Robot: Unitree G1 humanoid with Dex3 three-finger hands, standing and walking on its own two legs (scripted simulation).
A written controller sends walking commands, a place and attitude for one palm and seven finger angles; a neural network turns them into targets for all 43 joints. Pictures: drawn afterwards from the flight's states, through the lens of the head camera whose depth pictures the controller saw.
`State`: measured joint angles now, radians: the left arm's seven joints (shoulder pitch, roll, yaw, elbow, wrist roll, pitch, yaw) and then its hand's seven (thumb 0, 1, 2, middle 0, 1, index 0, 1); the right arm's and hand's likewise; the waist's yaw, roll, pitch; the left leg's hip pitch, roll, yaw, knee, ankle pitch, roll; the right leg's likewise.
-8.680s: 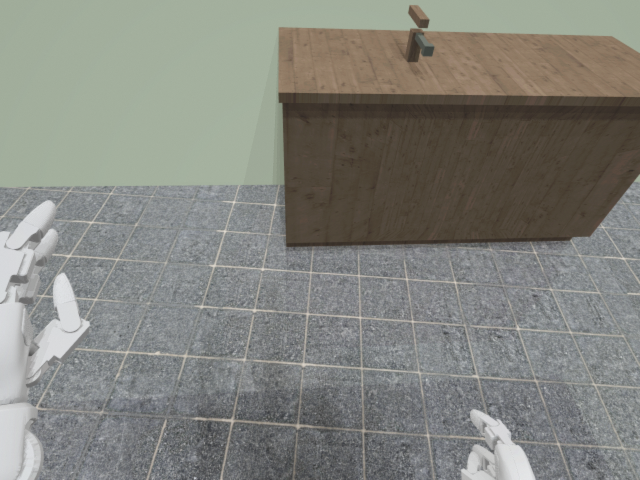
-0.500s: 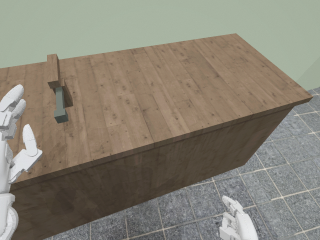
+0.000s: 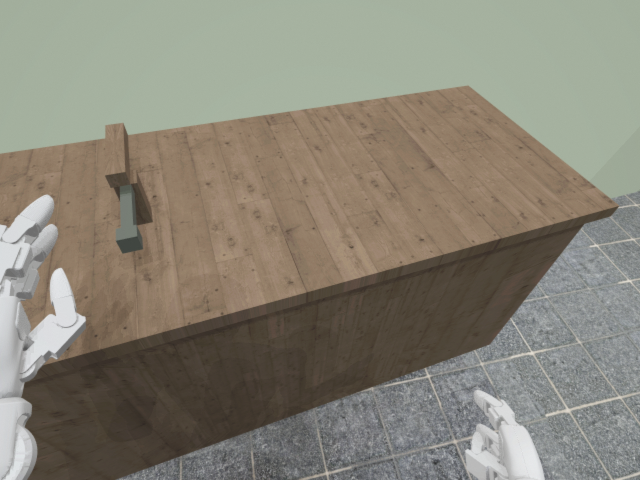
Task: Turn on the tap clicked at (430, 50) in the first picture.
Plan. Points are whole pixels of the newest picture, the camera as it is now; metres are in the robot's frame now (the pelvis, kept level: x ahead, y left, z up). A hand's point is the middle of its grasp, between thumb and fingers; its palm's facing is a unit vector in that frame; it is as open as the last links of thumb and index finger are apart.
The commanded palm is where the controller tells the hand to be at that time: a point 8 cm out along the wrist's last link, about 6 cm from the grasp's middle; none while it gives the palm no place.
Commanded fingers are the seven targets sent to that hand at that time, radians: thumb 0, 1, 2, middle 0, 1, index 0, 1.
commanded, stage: look again from close up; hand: left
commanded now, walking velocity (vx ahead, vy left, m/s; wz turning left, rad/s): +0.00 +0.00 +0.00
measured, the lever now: (129, 239) +0.41 +0.31 +0.05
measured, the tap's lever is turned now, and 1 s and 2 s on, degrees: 0 0 0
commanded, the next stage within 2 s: shuffle to correct the standing spot in 0.12 s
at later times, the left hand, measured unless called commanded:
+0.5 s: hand (85, 307) +0.23 +0.25 +0.15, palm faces +0.41 -0.83 -0.38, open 7.4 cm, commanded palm +0.17 +0.28 +0.17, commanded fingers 0.00 0.90 0.90 -0.20 -0.30 -0.20 -0.30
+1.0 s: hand (166, 231) +0.32 +0.20 +0.17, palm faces +0.38 -0.78 -0.50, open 7.4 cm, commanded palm +0.26 +0.24 +0.17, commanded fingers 0.00 0.90 0.90 -0.20 -0.30 -0.20 -0.30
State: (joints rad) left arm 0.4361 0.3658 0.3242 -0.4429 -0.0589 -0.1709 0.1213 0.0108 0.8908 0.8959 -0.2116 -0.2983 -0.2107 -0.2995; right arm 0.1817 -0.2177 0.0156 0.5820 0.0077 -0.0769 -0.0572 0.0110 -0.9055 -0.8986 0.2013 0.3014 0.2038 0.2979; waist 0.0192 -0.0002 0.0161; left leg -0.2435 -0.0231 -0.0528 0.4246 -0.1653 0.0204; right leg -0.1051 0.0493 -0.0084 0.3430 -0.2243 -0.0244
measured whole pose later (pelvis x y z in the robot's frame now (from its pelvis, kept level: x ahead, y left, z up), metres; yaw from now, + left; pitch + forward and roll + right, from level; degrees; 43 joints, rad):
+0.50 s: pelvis +0.02 +0.00 +0.00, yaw +0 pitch +0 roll +0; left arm 0.44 0.37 0.35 -0.45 -0.05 -0.16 0.13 0.01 0.89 0.90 -0.21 -0.30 -0.21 -0.30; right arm 0.22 -0.17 0.04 0.61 0.00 -0.09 -0.06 0.01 -0.90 -0.90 0.20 0.30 0.21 0.30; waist 0.02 -0.03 0.01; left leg -0.26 -0.05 -0.05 0.46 -0.21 0.03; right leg -0.16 0.03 0.00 0.46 -0.30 -0.03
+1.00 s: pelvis +0.11 -0.05 -0.02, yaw +2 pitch -2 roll +0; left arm 0.50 0.46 0.43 -0.61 -0.06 -0.19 0.12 0.01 0.89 0.90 -0.21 -0.30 -0.21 -0.30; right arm 0.20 -0.16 0.04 0.57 0.02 -0.11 -0.01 0.01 -0.90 -0.90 0.20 0.30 0.21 0.30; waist -0.01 -0.01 0.11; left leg -0.24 0.05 0.02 0.64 -0.35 -0.03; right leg -0.34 -0.02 -0.03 0.59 -0.22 -0.01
